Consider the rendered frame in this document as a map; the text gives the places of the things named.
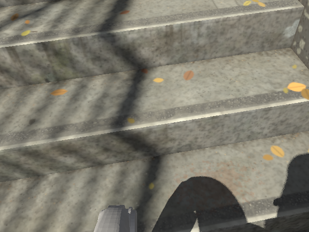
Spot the left robot thigh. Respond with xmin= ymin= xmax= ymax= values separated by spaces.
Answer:
xmin=94 ymin=205 xmax=137 ymax=232

